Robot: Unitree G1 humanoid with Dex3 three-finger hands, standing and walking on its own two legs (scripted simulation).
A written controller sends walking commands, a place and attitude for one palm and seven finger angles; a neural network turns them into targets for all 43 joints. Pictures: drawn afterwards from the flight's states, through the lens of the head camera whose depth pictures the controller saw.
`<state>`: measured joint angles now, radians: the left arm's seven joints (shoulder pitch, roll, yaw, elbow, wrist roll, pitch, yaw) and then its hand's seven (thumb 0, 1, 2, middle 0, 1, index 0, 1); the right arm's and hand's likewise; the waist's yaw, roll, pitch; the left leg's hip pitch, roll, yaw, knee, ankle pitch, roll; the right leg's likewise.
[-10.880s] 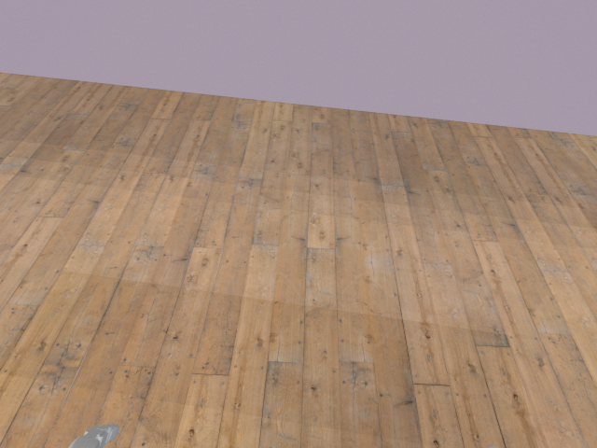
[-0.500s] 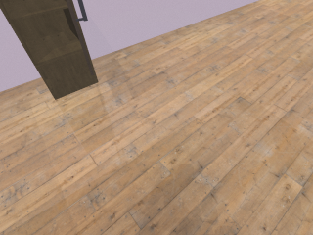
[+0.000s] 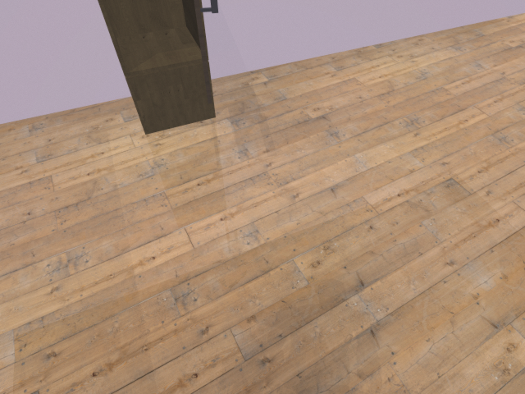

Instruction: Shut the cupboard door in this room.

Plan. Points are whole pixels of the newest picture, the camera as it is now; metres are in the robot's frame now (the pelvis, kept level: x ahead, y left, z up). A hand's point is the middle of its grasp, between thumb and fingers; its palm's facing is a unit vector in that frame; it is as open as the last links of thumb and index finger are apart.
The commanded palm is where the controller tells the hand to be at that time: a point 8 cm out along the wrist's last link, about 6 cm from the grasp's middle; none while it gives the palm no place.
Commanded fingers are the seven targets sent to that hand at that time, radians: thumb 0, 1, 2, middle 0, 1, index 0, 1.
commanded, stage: stand and wait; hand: left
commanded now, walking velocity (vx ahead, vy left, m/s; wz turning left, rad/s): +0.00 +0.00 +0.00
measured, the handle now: out of the picture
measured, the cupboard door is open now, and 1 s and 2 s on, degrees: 77 77 77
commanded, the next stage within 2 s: turn or walk to find it in 0.84 s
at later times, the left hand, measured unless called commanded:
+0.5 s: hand out of the picture -0.01 +0.17 -0.17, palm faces +0.01 -0.98 -0.20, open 7.3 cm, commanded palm none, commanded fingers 0.00 0.90 0.90 -0.20 -0.30 -0.20 -0.30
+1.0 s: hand out of the picture -0.04 +0.15 -0.17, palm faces +0.05 -0.98 -0.17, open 7.4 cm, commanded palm none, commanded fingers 0.00 0.90 0.90 -0.20 -0.30 -0.20 -0.30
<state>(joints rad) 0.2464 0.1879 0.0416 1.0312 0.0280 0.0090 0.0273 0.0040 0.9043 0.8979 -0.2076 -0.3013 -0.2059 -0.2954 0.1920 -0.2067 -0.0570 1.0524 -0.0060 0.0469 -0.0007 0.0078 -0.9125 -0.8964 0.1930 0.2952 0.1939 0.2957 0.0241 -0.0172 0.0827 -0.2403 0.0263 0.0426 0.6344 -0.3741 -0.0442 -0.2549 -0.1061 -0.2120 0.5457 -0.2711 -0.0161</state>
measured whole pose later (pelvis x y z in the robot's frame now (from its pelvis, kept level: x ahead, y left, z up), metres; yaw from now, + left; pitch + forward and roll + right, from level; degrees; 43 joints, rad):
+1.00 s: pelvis -0.03 -0.01 +0.00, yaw +1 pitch -2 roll +0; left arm 0.28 0.12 0.01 1.14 0.01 0.01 0.04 0.01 0.91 0.90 -0.20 -0.30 -0.20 -0.29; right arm 0.33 -0.11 -0.02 1.16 -0.01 0.01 -0.02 0.00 -0.91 -0.90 0.19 0.30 0.20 0.30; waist -0.01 0.00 0.04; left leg -0.18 0.04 0.04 0.46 -0.24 -0.03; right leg -0.19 -0.02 -0.10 0.46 -0.24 -0.02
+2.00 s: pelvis -0.06 -0.02 -0.01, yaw +26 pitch +0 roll +1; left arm 0.30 0.21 0.04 1.00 0.03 0.02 0.02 0.00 0.90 0.90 -0.21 -0.30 -0.21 -0.30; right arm 0.10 -0.23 -0.05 0.97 -0.01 0.04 0.01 0.01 -0.91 -0.90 0.19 0.30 0.19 0.30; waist 0.03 -0.02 0.10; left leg -0.24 0.02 0.07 0.57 -0.30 -0.03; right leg -0.23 -0.13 -0.24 0.63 -0.38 0.00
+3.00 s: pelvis -0.08 -0.08 +0.00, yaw +44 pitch -1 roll +0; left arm 0.30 0.21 0.04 1.08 0.01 0.04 0.03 0.01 0.90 0.90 -0.21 -0.30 -0.20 -0.30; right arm 0.17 -0.16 -0.03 1.05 -0.01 0.02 -0.01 0.01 -0.91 -0.90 0.19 0.30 0.19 0.30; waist 0.04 -0.05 0.04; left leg -0.15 0.01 0.03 0.50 -0.34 0.01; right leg -0.30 -0.09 -0.17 0.63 -0.37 0.01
